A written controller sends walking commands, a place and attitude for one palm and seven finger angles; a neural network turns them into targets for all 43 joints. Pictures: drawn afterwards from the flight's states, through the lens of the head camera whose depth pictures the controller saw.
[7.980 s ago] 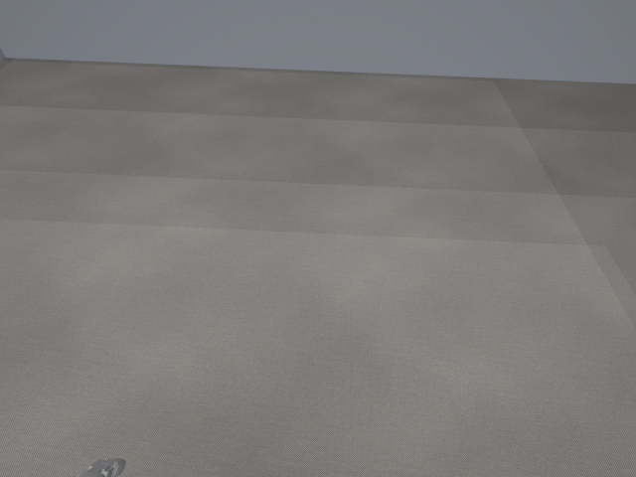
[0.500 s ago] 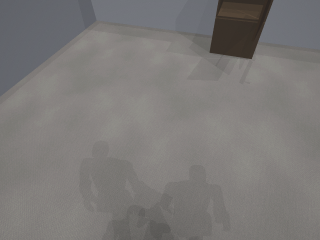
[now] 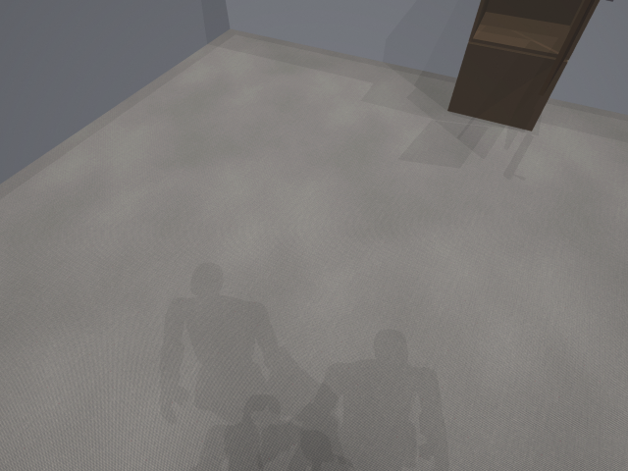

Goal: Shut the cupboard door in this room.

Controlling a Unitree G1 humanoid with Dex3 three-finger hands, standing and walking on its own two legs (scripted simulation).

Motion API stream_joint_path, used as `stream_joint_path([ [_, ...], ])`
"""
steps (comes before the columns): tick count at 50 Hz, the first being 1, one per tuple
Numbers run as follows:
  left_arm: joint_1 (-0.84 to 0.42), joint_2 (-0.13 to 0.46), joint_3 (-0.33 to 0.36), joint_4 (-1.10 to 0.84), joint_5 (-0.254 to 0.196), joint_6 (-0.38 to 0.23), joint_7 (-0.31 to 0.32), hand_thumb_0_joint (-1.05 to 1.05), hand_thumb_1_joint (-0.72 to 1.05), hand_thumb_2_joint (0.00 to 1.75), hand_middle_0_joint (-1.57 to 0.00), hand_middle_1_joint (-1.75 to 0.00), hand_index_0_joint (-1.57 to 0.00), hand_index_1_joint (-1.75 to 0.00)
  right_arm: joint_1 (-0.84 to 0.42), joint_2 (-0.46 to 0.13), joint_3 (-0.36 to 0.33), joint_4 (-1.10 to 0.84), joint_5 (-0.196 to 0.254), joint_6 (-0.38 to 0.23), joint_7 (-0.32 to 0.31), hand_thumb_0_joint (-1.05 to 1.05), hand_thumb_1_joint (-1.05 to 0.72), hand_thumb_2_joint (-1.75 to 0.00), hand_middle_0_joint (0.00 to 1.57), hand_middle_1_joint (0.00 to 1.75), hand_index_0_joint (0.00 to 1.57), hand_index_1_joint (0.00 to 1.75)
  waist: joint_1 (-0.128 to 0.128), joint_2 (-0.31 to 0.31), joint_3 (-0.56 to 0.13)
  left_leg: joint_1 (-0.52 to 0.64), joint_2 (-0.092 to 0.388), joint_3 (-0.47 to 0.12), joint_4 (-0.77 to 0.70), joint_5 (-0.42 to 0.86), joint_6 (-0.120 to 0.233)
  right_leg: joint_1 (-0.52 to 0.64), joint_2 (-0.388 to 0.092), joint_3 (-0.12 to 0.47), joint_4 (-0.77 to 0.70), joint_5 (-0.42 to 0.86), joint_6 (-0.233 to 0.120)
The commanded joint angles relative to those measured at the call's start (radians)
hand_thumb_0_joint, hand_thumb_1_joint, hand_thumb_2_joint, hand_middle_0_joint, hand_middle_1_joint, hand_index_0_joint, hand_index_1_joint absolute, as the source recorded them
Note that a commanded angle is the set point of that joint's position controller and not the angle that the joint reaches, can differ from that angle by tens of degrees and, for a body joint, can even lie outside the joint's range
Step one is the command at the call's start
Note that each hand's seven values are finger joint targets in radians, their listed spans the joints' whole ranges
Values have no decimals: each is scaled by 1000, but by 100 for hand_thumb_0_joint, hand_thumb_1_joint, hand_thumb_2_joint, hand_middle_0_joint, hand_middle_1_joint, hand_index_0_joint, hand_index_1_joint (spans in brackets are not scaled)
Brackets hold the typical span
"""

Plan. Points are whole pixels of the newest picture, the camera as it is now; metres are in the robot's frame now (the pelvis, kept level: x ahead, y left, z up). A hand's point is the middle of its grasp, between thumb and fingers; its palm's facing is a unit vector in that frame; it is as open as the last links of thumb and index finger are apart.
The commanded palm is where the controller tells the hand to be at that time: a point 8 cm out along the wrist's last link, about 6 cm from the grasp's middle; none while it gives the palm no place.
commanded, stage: stand and wait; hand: left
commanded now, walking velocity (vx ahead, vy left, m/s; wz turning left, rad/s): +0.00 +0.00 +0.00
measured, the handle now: out of the picture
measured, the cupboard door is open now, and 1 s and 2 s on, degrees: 80 80 80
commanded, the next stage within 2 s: turn or walk to find it in 0.14 s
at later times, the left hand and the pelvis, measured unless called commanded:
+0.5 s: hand out of the picture +0.02 +0.20 -0.18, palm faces +0.12 -0.97 -0.21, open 7.4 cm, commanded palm none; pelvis -0.02 +0.01 -0.01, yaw +5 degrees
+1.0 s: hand out of the picture -0.01 +0.14 -0.16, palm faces +0.19 -0.96 -0.22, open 7.3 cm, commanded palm none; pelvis -0.01 -0.04 +0.00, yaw +10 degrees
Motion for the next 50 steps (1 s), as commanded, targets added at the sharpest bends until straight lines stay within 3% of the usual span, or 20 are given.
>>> stream_joint_path([
  [1,-9,111,14,-46,-5,-11,1,0,90,90,-20,-30,-20,-30,55,-108,-7,-38,-5,-18,-9,0,-90,-90,20,30,20,30,-21,-35,-35,-22,114,-58,-102,217,15,50,-111,110,-98,109,-20],
  [4,20,85,2,-22,-5,-9,0,0,90,90,-20,-30,-20,-30,16,-135,0,-30,-3,-29,-12,0,-90,-90,20,30,20,30,4,38,-9,-65,157,-121,-188,205,41,96,-60,76,-90,82,16],
  [11,36,105,12,-9,-4,-10,1,0,90,90,-20,-30,-20,-30,21,-135,-2,-31,0,-24,-11,0,-90,-90,20,30,20,30,5,5,5,-107,129,-93,-156,199,29,124,-92,83,-110,95,7],
  [18,-12,164,50,-87,4,0,4,0,90,90,-20,-30,-20,-30,47,-116,-27,-88,-11,1,-2,0,-90,-90,20,30,20,30,-10,-141,-30,-134,68,30,111,56,2,42,-274,175,-211,-60,-93],
  [20,-41,164,54,-110,6,1,4,0,90,90,-20,-30,-20,-30,52,-110,-32,-97,-12,3,2,0,-90,-90,20,30,20,30,-19,-123,-33,-104,90,52,130,11,-3,-6,-293,135,-176,-23,-103],
  [21,-58,154,56,-120,7,6,4,0,90,90,-20,-30,-20,-30,61,-114,-35,-103,-12,3,5,0,-90,-90,20,30,20,30,-29,-77,-26,-78,114,28,77,44,6,-50,-266,86,-132,-41,-80],
  [22,-73,139,53,-134,6,12,1,0,90,90,-20,-30,-20,-30,71,-127,-37,-110,-16,1,8,0,-90,-90,20,30,20,30,-38,21,-10,-85,145,-72,-21,93,31,-89,-192,21,-38,-88,-35],
  [23,-88,102,46,-145,1,15,-1,0,90,90,-20,-30,-20,-30,90,-163,-40,-114,-22,-7,7,0,-90,-90,20,30,20,30,-52,182,4,-119,219,-288,-186,108,72,-108,-62,-34,138,-115,20],
  [24,-110,82,40,-159,0,16,0,0,90,90,-20,-30,-20,-30,102,-201,-47,-112,-23,-14,-4,0,-90,-90,20,30,20,30,-58,278,16,-98,298,-457,-303,162,132,-157,18,-11,314,-206,37],
  [25,-97,83,37,-158,4,14,2,0,90,90,-20,-30,-20,-30,102,-205,-47,-106,-19,-21,-16,0,-90,-90,20,30,20,30,-49,252,-14,-26,317,-473,-298,262,178,-207,2,72,417,-262,29],
  [28,-70,69,23,-136,0,2,-5,0,90,90,-20,-30,-20,-30,64,-192,-41,-100,-18,-28,-26,0,-90,-90,20,30,20,30,-21,126,-92,98,280,-355,-210,440,207,-224,3,117,447,-233,35],
  [31,-78,51,8,-129,-6,-1,-8,0,90,90,-20,-30,-20,-30,79,-185,-38,-83,-17,-28,-28,0,-90,-90,20,30,20,30,-31,96,-100,130,246,-283,-188,528,190,-151,14,104,282,-220,43],
  [35,15,62,3,-79,-11,-14,-1,0,90,90,-20,-30,-20,-30,71,-175,-37,-55,-6,-25,-21,0,-90,-90,20,30,20,30,2,88,-107,52,175,-208,-130,460,108,104,31,72,-120,36,45],
  [36,39,95,6,-65,-8,-23,4,0,90,90,-20,-30,-20,-30,72,-150,-35,-47,2,-30,-15,0,-90,-90,20,30,20,30,7,32,-103,-22,139,-167,-92,357,62,208,-18,122,-199,126,36],
  [37,31,138,10,-58,-4,-32,8,0,90,90,-20,-30,-20,-30,70,-107,-25,-54,8,-34,-11,0,-90,-90,20,30,20,30,-9,-75,-84,-108,85,-89,-52,202,12,242,-142,251,-216,163,-5],
  [38,6,176,13,-66,-4,-32,7,0,90,90,-20,-30,-20,-30,58,-87,-17,-65,5,-31,-7,0,-90,-90,20,30,20,30,-16,-130,-47,-115,42,-36,-62,65,-12,166,-222,308,-230,160,-53],
  [39,-23,192,21,-74,-5,-33,3,0,90,90,-20,-30,-20,-30,49,-91,-18,-56,-6,-15,-11,0,-90,-90,20,30,20,30,-14,-252,-5,-93,38,-9,-28,-13,-22,72,-240,350,-276,71,-90],
  [40,-35,181,21,-76,-3,-32,2,0,90,90,-20,-30,-20,-30,38,-109,-20,-50,-11,-8,-12,0,-90,-90,20,30,20,30,-10,-285,52,-81,50,-11,7,-37,-17,7,-232,365,-310,25,-110],
  [43,-35,144,9,-57,-7,-33,-2,0,90,90,-20,-30,-20,-30,72,-103,-13,-9,-8,-18,-13,0,-90,-90,20,30,20,30,-33,-146,44,-6,77,4,-48,109,-9,16,-163,263,-243,150,-91],
  [50,18,128,6,-12,-13,-37,-2,0,90,90,-20,-30,-20,-30,52,-130,-4,28,-2,-33,-20,0,-90,-90,20,30,20,30,-18,-43,6,71,118,3,-128,283,-14,75,-81,182,-216,215,-34],
])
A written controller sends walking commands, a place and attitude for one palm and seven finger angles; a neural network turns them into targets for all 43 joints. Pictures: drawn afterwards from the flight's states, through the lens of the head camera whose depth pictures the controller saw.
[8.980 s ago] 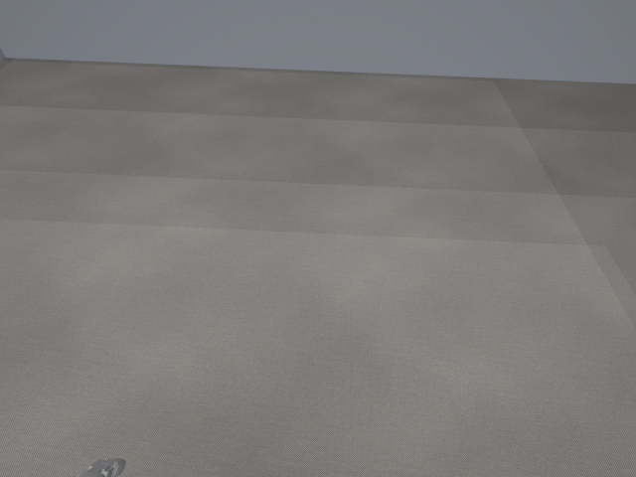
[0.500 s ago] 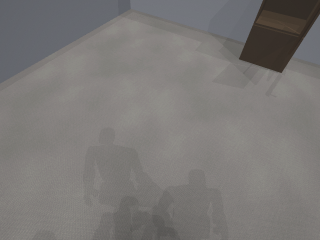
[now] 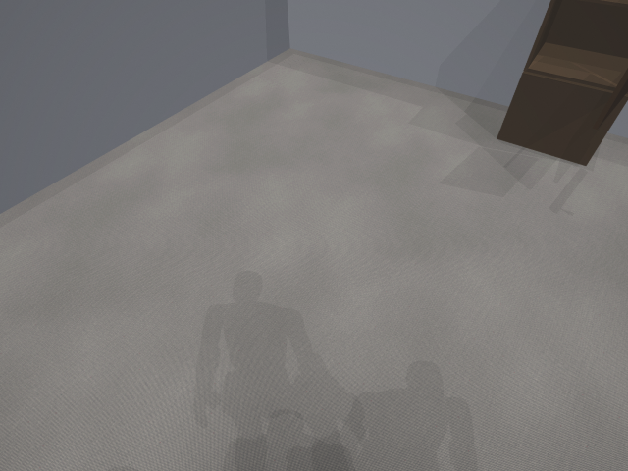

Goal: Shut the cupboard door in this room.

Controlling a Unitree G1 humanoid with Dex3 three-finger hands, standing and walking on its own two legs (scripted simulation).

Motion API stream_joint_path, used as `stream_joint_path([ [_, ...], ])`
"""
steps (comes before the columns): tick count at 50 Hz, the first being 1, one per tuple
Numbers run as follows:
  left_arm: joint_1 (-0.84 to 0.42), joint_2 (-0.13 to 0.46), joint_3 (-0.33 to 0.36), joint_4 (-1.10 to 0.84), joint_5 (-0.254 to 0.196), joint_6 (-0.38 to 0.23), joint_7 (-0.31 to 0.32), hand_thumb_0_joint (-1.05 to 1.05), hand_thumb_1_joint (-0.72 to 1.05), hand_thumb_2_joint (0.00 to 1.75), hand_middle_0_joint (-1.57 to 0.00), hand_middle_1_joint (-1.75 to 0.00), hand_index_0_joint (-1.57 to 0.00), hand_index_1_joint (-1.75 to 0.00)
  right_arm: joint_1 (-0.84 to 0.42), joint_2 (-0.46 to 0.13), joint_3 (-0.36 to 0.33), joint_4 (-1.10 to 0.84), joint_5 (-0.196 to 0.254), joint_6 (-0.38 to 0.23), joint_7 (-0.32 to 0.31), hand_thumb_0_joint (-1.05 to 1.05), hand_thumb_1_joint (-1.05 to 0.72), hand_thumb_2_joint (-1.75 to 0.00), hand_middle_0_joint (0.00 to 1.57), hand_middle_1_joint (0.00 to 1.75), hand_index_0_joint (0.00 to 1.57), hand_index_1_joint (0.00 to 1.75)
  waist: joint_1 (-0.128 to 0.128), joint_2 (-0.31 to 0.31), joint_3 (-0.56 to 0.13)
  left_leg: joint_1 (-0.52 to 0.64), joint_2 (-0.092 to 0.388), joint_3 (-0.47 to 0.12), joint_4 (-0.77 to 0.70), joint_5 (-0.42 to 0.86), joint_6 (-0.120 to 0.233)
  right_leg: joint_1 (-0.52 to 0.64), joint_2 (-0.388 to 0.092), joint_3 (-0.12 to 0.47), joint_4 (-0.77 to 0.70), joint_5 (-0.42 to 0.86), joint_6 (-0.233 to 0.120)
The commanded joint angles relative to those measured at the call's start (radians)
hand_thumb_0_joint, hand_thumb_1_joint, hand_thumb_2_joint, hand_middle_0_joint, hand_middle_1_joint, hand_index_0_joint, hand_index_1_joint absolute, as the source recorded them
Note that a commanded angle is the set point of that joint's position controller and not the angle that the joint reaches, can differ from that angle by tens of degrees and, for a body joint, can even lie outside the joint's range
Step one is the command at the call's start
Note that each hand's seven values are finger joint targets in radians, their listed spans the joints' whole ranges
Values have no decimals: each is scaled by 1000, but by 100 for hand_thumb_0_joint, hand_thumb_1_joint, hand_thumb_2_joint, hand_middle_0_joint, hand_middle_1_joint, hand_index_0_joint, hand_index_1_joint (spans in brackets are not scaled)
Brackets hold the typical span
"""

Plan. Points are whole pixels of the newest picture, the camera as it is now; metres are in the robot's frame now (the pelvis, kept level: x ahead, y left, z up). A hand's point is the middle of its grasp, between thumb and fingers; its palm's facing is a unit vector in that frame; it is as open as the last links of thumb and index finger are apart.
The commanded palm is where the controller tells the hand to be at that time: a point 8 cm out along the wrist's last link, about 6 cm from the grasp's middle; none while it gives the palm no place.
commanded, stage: stand and wait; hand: left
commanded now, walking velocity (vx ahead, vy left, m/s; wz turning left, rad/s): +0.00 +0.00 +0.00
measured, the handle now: out of the picture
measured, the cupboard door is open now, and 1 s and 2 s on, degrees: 80 80 80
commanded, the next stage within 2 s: turn or walk to find it in 0.24 s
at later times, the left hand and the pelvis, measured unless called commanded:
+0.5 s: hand out of the picture +0.02 +0.23 -0.17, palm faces +0.06 -0.97 -0.25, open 7.4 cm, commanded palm none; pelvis -0.01 +0.02 +0.00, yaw +2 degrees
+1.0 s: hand out of the picture -0.01 +0.21 -0.15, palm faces +0.25 -0.92 -0.31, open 7.4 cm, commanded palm none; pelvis -0.04 -0.01 +0.00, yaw +15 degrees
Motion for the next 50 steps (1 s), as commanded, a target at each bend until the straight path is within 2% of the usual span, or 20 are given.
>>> stream_joint_path([
  [1,33,170,35,-30,-5,-20,5,0,90,90,-20,-30,-20,-30,22,-103,-8,-22,1,-18,-12,0,-90,-90,20,30,20,30,0,-41,14,46,57,4,-35,206,45,-30,-141,132,-152,233,1],
  [13,26,206,38,-13,-4,-20,-2,0,90,90,-20,-30,-20,-30,-26,-153,-11,-27,2,-26,-13,0,-90,-90,20,30,20,30,3,-21,24,43,70,-14,-71,160,60,-22,-131,127,-175,141,4],
  [16,47,160,32,-15,-5,-3,4,0,90,90,-20,-30,-20,-30,-13,-106,0,-33,0,-14,-9,0,-90,-90,20,30,20,30,7,-38,26,-3,62,-16,-42,173,53,-17,-141,105,-139,137,17],
  [20,28,186,48,-49,-2,13,6,0,90,90,-20,-30,-20,-30,-20,-116,-7,-63,-4,0,-2,0,-90,-90,20,30,20,30,14,-43,44,-99,53,-35,-4,125,58,-30,-165,96,-109,60,15],
  [26,-15,212,69,-114,4,21,7,0,90,90,-20,-30,-20,-30,-12,-133,-26,-120,-8,8,8,0,-90,-90,20,30,20,30,9,-54,3,-161,44,-74,67,118,71,-43,-208,68,-46,33,-2],
  [28,-34,204,73,-138,5,24,7,0,90,90,-20,-30,-20,-30,-7,-142,-32,-139,-11,9,11,0,-90,-90,20,30,20,30,2,0,8,-179,65,-137,27,112,88,-69,-177,28,18,-10,18],
  [30,-28,178,74,-155,2,26,7,0,90,90,-20,-30,-20,-30,2,-179,-41,-160,-15,6,10,0,-90,-90,20,30,20,30,-2,138,-16,-184,143,-326,-100,130,144,-72,-80,-32,174,-44,57],
  [31,-29,169,69,-166,2,25,7,0,90,90,-20,-30,-20,-30,10,-203,-50,-168,-13,3,7,0,-90,-90,20,30,20,30,-5,184,-30,-129,189,-422,-144,179,193,-132,-42,-22,274,-119,65],
  [32,-37,161,67,-178,3,25,9,0,90,90,-20,-30,-20,-30,35,-205,-57,-171,-14,0,3,0,-90,-90,20,30,20,30,-21,206,-63,-46,213,-473,-157,249,238,-210,-36,18,372,-218,63],
  [33,-60,161,68,-190,3,24,9,0,90,90,-20,-30,-20,-30,48,-210,-62,-169,-16,2,-2,0,-90,-90,20,30,20,30,-28,184,-73,-1,223,-482,-140,296,263,-261,-36,54,439,-262,60],
  [37,-76,135,60,-211,-6,15,3,0,90,90,-20,-30,-20,-30,43,-212,-71,-187,-20,10,-6,0,-90,-90,20,30,20,30,-28,116,-120,73,176,-425,-67,452,260,-257,-19,75,345,-233,74],
  [39,-41,134,62,-211,-9,15,3,0,90,90,-20,-30,-20,-30,30,-212,-77,-201,-21,17,-2,0,-90,-90,20,30,20,30,-17,109,-135,47,136,-397,-56,426,229,-173,1,59,210,-171,76],
  [41,31,155,66,-196,-10,12,6,0,90,90,-20,-30,-20,-30,-6,-206,-78,-217,-12,23,6,0,-90,-90,20,30,20,30,20,103,-138,-56,81,-355,-25,298,172,-6,0,44,-12,-9,78],
  [42,64,189,75,-187,-4,8,10,0,90,90,-20,-30,-20,-30,-24,-174,-75,-226,-5,25,10,0,-90,-90,20,30,20,30,34,41,-120,-193,35,-301,20,136,124,126,-61,80,-119,49,67],
  [43,70,269,92,-194,11,3,16,0,90,90,-20,-30,-20,-30,-24,-123,-68,-247,0,24,17,0,-90,-90,20,30,20,30,40,-173,-87,-385,-70,-143,195,-81,57,200,-279,310,-204,-50,-2],
  [44,17,310,97,-224,14,7,14,0,90,90,-20,-30,-20,-30,-57,-123,-74,-264,-10,29,18,0,-90,-90,20,30,20,30,44,-298,-7,-430,-114,-33,420,-285,26,47,-467,453,-265,-57,-99],
  [45,-15,279,96,-236,9,3,17,0,90,90,-20,-30,-20,-30,-77,-153,-80,-253,-21,42,19,0,-90,-90,20,30,20,30,36,-290,54,-402,-55,-67,568,-289,35,-101,-459,444,-282,-53,-118],
  [46,-51,244,89,-238,9,6,17,0,90,90,-20,-30,-20,-30,-72,-143,-82,-239,-18,46,23,0,-90,-90,20,30,20,30,4,-193,93,-384,-44,-57,656,-256,38,-154,-420,381,-261,10,-118],
  [48,-98,208,71,-247,11,-3,10,0,90,90,-20,-30,-20,-30,-19,-114,-73,-198,-16,53,34,0,-90,-90,20,30,20,30,-37,-142,92,-363,-31,-12,744,-160,20,-128,-313,181,-190,189,-89],
  [50,-46,202,66,-237,11,-11,9,0,90,90,-20,-30,-20,-30,-18,-113,-68,-194,-12,51,35,0,-90,-90,20,30,20,30,-20,-178,52,-368,-25,15,752,-132,1,-48,-297,122,-153,340,-87],
])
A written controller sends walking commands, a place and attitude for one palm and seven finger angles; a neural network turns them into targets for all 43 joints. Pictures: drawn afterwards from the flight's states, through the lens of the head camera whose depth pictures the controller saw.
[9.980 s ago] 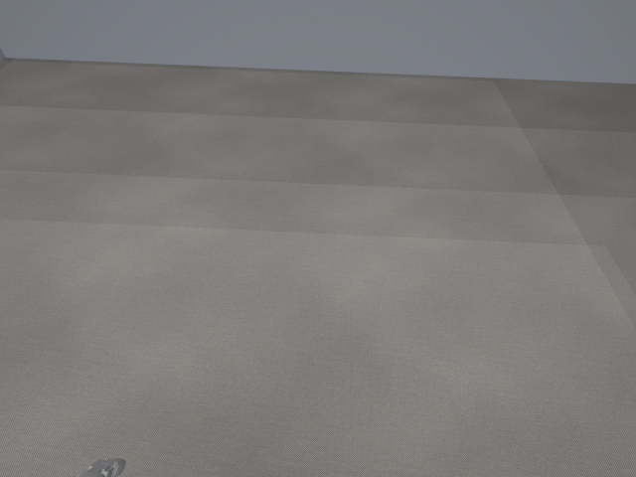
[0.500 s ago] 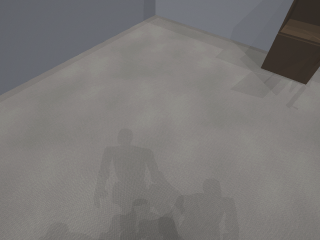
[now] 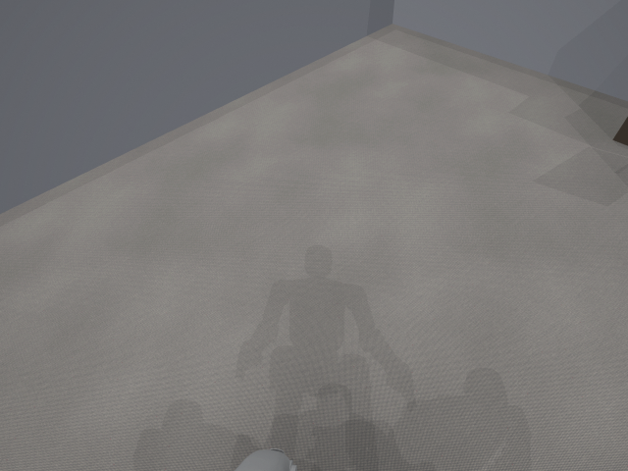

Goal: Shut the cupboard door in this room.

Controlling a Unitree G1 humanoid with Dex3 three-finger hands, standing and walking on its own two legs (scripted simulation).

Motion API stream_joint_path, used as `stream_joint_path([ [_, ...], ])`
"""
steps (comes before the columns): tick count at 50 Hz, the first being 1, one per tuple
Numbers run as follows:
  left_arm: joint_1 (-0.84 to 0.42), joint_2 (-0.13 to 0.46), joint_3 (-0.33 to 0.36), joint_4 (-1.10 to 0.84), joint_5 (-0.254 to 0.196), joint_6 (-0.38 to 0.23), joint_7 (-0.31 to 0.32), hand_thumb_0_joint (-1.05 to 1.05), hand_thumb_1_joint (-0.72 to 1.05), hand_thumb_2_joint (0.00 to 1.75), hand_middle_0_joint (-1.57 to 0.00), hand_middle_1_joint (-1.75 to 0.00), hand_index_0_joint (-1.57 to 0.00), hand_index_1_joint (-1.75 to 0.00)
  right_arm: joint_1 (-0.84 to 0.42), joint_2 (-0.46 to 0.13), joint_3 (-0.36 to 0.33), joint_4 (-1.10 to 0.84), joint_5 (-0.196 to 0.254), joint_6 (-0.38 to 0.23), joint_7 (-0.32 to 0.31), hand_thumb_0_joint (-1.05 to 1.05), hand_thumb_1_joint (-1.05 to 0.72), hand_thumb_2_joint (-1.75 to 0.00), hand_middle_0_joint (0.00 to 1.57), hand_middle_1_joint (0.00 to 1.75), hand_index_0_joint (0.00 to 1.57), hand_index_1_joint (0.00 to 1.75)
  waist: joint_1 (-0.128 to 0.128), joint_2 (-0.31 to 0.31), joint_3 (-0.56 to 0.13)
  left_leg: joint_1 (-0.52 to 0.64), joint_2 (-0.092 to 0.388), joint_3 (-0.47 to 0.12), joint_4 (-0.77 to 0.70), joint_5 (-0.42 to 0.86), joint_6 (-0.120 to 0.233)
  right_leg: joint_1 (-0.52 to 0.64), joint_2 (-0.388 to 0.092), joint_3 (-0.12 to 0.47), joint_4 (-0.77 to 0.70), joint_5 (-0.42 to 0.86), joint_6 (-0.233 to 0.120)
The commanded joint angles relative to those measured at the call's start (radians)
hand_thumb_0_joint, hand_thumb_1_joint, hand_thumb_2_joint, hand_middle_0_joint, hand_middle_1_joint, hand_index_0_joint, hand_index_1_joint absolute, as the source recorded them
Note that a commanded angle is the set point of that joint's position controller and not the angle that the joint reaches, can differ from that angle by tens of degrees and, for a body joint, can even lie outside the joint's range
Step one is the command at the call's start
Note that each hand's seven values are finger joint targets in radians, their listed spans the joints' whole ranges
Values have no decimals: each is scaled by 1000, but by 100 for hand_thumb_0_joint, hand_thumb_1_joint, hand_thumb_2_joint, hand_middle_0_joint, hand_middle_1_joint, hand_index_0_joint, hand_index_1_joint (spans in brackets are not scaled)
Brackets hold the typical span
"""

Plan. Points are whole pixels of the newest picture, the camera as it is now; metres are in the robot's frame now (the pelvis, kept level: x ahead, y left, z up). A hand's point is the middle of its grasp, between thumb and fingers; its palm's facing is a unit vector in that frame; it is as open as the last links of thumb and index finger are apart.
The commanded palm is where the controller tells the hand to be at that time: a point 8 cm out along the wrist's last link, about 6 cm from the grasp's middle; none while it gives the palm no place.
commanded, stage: turn or walk to find it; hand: left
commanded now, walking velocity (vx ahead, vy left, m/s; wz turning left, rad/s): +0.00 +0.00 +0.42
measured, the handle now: out of the picture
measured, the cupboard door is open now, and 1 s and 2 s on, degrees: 80 80 80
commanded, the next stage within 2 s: none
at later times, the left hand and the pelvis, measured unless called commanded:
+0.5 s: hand out of the picture -0.06 +0.26 -0.18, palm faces +0.28 -0.92 -0.26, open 7.4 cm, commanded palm none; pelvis -0.02 +0.04 +0.00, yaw +13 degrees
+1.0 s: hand out of the picture -0.01 +0.20 -0.15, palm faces +0.40 -0.87 -0.27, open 7.4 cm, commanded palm none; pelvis -0.02 -0.01 +0.00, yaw +26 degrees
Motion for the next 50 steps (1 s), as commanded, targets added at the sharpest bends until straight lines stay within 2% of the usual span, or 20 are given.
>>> stream_joint_path([
  [1,13,166,39,-62,-1,-29,7,0,90,90,-20,-30,-20,-30,-8,-53,0,-60,2,-16,2,0,-90,-90,20,30,20,30,9,-186,22,-53,61,38,138,25,-27,15,-259,121,-189,417,-78],
  [6,143,200,44,-20,7,-28,7,0,90,90,-20,-30,-20,-30,-116,-49,16,-82,7,-19,-2,0,-90,-90,20,30,20,30,67,-209,-30,-29,65,78,-31,-58,-39,160,-290,114,-130,651,-99],
  [11,168,232,54,1,13,-19,8,0,90,90,-20,-30,-20,-30,-167,-41,34,-94,19,-33,-4,0,-90,-90,20,30,20,30,87,-249,-79,82,58,125,-264,-100,-18,205,-307,99,-78,753,-112],
  [13,147,241,58,4,12,-16,8,0,90,90,-20,-30,-20,-30,-131,-44,35,-85,21,-40,-7,0,-90,-90,20,30,20,30,63,-255,-111,155,55,148,-408,-35,-9,205,-304,71,-36,747,-88],
  [15,105,235,59,5,-3,-11,6,0,90,90,-20,-30,-20,-30,-57,-71,30,-64,16,-53,-6,0,-90,-90,20,30,20,30,10,-200,-127,359,78,149,-659,211,9,83,-270,-2,63,600,-11],
  [16,113,196,54,-12,-9,-5,2,0,90,90,-20,-30,-20,-30,-26,-149,13,-64,8,-63,-6,0,-90,-90,20,30,20,30,-4,8,-163,538,238,-34,-714,441,62,-110,-189,-69,226,305,53],
  [17,110,133,33,-44,-7,0,-4,0,90,90,-20,-30,-20,-30,7,-233,-7,-61,7,-58,-8,0,-90,-90,20,30,20,30,-16,255,-145,601,460,-269,-686,836,195,-337,-91,-81,397,-301,113],
  [18,58,144,29,-60,0,12,2,0,90,90,-20,-30,-20,-30,42,-231,-9,-46,10,-51,-17,0,-90,-90,20,30,20,30,-41,167,-128,545,477,-233,-663,899,254,-342,-84,0,509,-332,110],
  [19,24,129,34,-47,-2,18,6,0,90,90,-20,-30,-20,-30,34,-205,-5,-38,6,-57,-30,0,-90,-90,20,30,20,30,-35,217,-121,534,416,-213,-652,923,239,-371,-80,41,563,-289,116],
  [23,38,145,42,-18,-5,16,-11,0,90,90,-20,-30,-20,-30,-68,-143,12,-75,9,-65,-33,0,-90,-90,20,30,20,30,18,91,-64,460,296,-85,-667,813,192,-352,-74,48,617,-114,131],
  [33,-43,118,36,-80,-12,16,-10,0,90,90,-20,-30,-20,-30,-26,-146,-6,-89,-3,-58,-26,0,-90,-90,20,30,20,30,-3,127,-55,372,277,-196,-668,659,212,-228,-33,39,319,-130,130],
  [37,45,126,40,-64,-15,-4,-7,0,90,90,-20,-30,-20,-30,-47,-142,-13,-98,1,-52,-24,0,-90,-90,20,30,20,30,42,103,-87,275,231,-215,-578,597,163,-11,-5,16,2,50,114],
  [38,81,152,45,-57,-11,-16,-4,0,90,90,-20,-30,-20,-30,-37,-119,-10,-99,7,-54,-21,0,-90,-90,20,30,20,30,56,37,-107,210,182,-186,-513,475,115,105,-46,42,-137,165,107],
  [39,105,236,62,-55,3,-28,5,0,90,90,-20,-30,-20,-30,-1,-54,1,-110,17,-58,-14,0,-90,-90,20,30,20,30,57,-194,-144,37,71,-53,-340,172,43,258,-263,237,-183,276,45],
  [40,117,287,65,-62,5,-26,5,0,90,90,-20,-30,-20,-30,-18,-33,3,-134,13,-53,-15,0,-90,-90,20,30,20,30,71,-325,-116,-43,-12,22,-136,-216,9,197,-447,378,-194,437,-64],
  [41,104,257,71,-65,-5,-26,11,0,90,90,-20,-30,-20,-30,-27,-71,-7,-121,4,-30,-20,0,-90,-90,20,30,20,30,76,-357,-114,-14,29,-35,23,-220,14,87,-449,378,-228,390,-93],
  [43,-6,199,52,-90,-5,-23,7,0,90,90,-20,-30,-20,-30,-17,-63,-12,-81,2,-20,-7,0,-90,-90,20,30,20,30,23,-192,-7,-38,59,-20,180,-80,6,-11,-344,242,-224,265,-83],
  [44,-41,173,43,-99,-5,-25,5,0,90,90,-20,-30,-20,-30,10,-54,-9,-60,0,-18,-1,0,-90,-90,20,30,20,30,2,-168,-5,-29,67,-3,198,-18,-4,-16,-299,158,-212,275,-63],
  [46,-36,154,39,-96,-4,-29,6,0,90,90,-20,-30,-20,-30,33,-45,-5,-45,2,-16,5,0,-90,-90,20,30,20,30,0,-202,-15,-19,75,20,187,32,-20,-2,-273,93,-212,313,-47],
  [50,25,174,43,-71,0,-27,8,0,90,90,-20,-30,-20,-30,-6,-45,2,-47,1,-10,4,0,-90,-90,20,30,20,30,29,-192,-16,-14,91,51,104,9,-38,39,-299,79,-216,306,-71],
])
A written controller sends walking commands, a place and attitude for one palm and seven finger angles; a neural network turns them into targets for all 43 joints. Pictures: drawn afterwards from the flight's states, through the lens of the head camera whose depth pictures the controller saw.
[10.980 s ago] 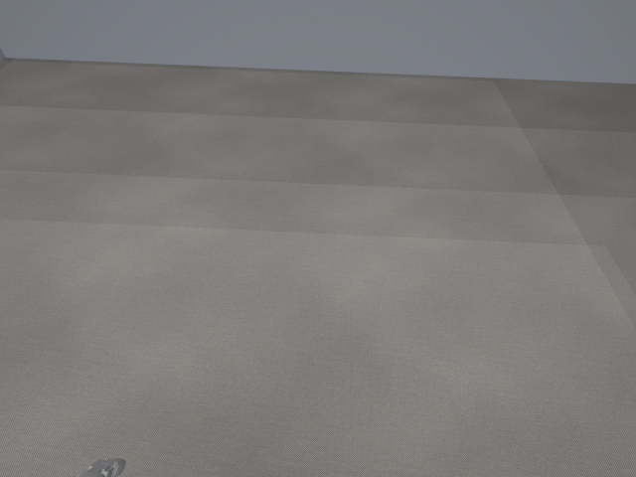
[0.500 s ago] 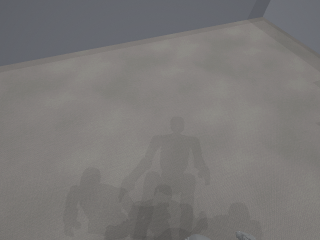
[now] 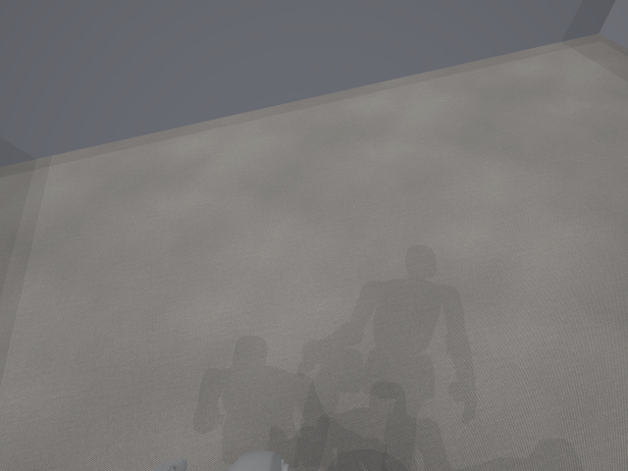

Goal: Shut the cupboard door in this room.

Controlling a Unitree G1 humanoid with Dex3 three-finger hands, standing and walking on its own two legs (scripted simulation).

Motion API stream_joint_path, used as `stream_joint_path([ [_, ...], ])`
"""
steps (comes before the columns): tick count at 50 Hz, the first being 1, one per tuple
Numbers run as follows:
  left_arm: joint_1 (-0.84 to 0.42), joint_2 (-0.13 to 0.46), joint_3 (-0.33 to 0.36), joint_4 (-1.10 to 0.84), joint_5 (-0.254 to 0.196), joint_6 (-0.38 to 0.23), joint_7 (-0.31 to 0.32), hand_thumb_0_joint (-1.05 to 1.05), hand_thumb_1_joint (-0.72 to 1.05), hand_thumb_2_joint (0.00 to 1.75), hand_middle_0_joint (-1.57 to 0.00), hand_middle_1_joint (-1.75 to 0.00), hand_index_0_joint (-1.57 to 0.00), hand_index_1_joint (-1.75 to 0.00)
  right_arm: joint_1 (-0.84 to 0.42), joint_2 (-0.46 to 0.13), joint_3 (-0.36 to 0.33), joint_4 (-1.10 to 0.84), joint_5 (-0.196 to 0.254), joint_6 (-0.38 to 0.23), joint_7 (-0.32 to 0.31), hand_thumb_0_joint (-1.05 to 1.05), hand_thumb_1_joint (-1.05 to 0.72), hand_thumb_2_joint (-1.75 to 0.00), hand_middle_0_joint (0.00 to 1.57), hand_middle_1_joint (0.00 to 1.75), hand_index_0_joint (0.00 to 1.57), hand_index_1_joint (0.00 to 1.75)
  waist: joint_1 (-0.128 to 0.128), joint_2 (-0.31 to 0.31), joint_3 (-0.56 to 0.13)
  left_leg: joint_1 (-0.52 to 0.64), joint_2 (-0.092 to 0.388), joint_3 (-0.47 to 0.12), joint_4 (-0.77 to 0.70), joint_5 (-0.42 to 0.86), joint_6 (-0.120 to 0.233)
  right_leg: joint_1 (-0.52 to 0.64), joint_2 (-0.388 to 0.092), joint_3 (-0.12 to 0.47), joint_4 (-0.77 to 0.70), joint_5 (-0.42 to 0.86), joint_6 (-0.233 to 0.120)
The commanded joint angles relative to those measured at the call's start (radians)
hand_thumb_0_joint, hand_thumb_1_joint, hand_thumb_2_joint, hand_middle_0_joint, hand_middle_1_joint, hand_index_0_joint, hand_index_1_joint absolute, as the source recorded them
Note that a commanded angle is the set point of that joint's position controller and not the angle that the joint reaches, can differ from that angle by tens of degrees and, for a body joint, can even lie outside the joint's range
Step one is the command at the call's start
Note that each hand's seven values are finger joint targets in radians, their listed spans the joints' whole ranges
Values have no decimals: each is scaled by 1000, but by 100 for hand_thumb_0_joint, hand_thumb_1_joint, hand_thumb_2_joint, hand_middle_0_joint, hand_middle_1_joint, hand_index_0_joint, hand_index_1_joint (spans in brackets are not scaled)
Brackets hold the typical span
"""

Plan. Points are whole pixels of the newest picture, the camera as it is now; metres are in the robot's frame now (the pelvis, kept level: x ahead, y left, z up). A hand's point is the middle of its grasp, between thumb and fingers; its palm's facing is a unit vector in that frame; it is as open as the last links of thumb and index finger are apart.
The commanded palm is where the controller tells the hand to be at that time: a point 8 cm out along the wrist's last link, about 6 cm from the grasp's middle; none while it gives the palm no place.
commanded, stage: turn or walk to find it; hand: left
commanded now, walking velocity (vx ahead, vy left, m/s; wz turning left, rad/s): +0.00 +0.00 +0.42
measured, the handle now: out of the picture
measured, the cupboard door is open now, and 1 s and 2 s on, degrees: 80 80 80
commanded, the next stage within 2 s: none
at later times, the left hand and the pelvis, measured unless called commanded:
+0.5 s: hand out of the picture -0.02 +0.28 -0.17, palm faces +0.25 -0.94 -0.25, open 7.4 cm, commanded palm none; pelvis -0.02 +0.05 +0.00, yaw +12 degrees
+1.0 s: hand out of the picture -0.02 +0.19 -0.15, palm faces +0.41 -0.87 -0.27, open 7.4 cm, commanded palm none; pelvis -0.02 -0.01 +0.00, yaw +25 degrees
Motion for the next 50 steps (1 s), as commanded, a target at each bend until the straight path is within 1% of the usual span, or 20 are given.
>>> stream_joint_path([
  [1,53,209,60,-41,1,-17,13,0,90,90,-20,-30,-20,-30,-46,-52,3,-73,-1,-18,-3,0,-90,-90,20,30,20,30,50,-186,-41,-44,41,21,-74,-30,-17,83,-268,165,-204,290,-86],
  [7,112,258,77,-1,11,-8,9,0,90,90,-20,-30,-20,-30,-116,-29,22,-93,10,-33,-7,0,-90,-90,20,30,20,30,87,-231,-83,58,34,93,-349,-116,-1,136,-298,138,-135,450,-115],
  [9,102,266,80,6,10,-4,8,0,90,90,-20,-30,-20,-30,-95,-30,25,-93,13,-41,-10,0,-90,-90,20,30,20,30,73,-233,-107,110,26,115,-459,-85,8,144,-297,121,-94,478,-103],
  [11,83,258,82,14,3,2,6,0,90,90,-20,-30,-20,-30,-50,-40,24,-84,12,-51,-11,0,-90,-90,20,30,20,30,41,-212,-124,240,30,127,-662,67,20,85,-274,68,-11,421,-45],
  [12,82,240,78,7,-7,9,4,0,90,90,-20,-30,-20,-30,-9,-77,16,-75,9,-60,-9,0,-90,-90,20,30,20,30,12,-106,-145,371,67,86,-781,210,37,-16,-237,20,92,312,8],
  [13,97,180,71,-21,-14,17,-2,0,90,90,-20,-30,-20,-30,15,-179,-5,-81,-1,-69,-11,0,-90,-90,20,30,20,30,3,182,-156,488,292,-218,-831,465,130,-242,-107,-38,282,-51,86],
  [14,41,152,51,-56,-5,23,-2,0,90,90,-20,-30,-20,-30,52,-234,-15,-76,0,-60,-16,0,-90,-90,20,30,20,30,-24,240,-126,438,425,-315,-857,654,239,-316,-51,14,440,-373,104],
  [16,-26,162,57,-43,-4,38,3,0,90,90,-20,-30,-20,-30,23,-194,-7,-66,-1,-64,-40,0,-90,-90,20,30,20,30,-16,198,-91,392,354,-272,-842,647,225,-358,-53,133,583,-281,104],
  [18,12,167,62,-9,-5,31,-8,0,90,90,-20,-30,-20,-30,-54,-148,11,-87,0,-71,-43,0,-90,-90,20,30,20,30,26,111,-75,399,268,-163,-822,704,210,-355,-46,137,625,-162,113],
  [20,30,172,60,3,-8,30,-10,0,90,90,-20,-30,-20,-30,-58,-144,12,-93,4,-76,-42,0,-90,-90,20,30,20,30,32,101,-89,408,237,-122,-820,742,203,-329,-41,135,619,-125,123],
  [30,-55,149,55,-52,-10,31,-4,0,90,90,-20,-30,-20,-30,-12,-147,-7,-99,-5,-65,-34,0,-90,-90,20,30,20,30,-1,97,-71,365,234,-249,-835,566,239,-266,-5,142,413,-161,126],
  [34,-16,138,51,-55,-17,19,-2,0,90,90,-20,-30,-20,-30,-34,-151,-14,-111,-9,-59,-33,0,-90,-90,20,30,20,30,17,114,-104,316,209,-288,-778,624,228,-124,35,124,185,-143,108],
  [36,55,151,54,-39,-17,6,0,0,90,90,-20,-30,-20,-30,-48,-142,-17,-113,-2,-58,-30,0,-90,-90,20,30,20,30,53,83,-131,253,167,-271,-717,563,185,18,41,110,-24,27,101],
  [37,92,179,59,-30,-14,-5,4,0,90,90,-20,-30,-20,-30,-41,-117,-14,-117,6,-60,-27,0,-90,-90,20,30,20,30,67,27,-150,167,123,-242,-655,432,139,145,-11,147,-151,123,92],
  [38,117,258,75,-26,2,-16,13,0,90,90,-20,-30,-20,-30,-22,-53,-4,-128,14,-63,-21,0,-90,-90,20,30,20,30,71,-206,-171,-8,4,-101,-486,133,66,276,-232,355,-199,209,26],
  [39,116,303,77,-40,3,-13,11,0,90,90,-20,-30,-20,-30,-37,-40,-4,-151,8,-56,-21,0,-90,-90,20,30,20,30,79,-305,-127,-77,-72,-24,-287,-218,34,186,-405,472,-216,302,-85],
  [40,92,276,81,-49,-7,-15,13,0,90,90,-20,-30,-20,-30,-45,-74,-14,-135,-3,-34,-25,0,-90,-90,20,30,20,30,78,-342,-101,-57,-33,-83,-136,-220,39,58,-392,479,-252,223,-112],
  [42,-8,216,66,-71,-7,-10,13,0,90,90,-20,-30,-20,-30,-24,-71,-18,-96,-4,-24,-13,0,-90,-90,20,30,20,30,24,-177,-23,-75,-2,-66,22,-88,32,-2,-293,337,-239,168,-91],
  [43,-30,191,58,-77,-8,-14,10,0,90,90,-20,-30,-20,-30,0,-59,-14,-78,-5,-21,-7,0,-90,-90,20,30,20,30,7,-167,-17,-72,5,-45,46,-29,20,1,-248,251,-220,209,-70],
  [50,80,202,63,-31,0,-20,13,0,90,90,-20,-30,-20,-30,-52,-45,2,-74,-3,-18,-6,0,-90,-90,20,30,20,30,56,-186,-55,-59,34,14,-76,-35,-20,115,-261,169,-188,366,-93],
])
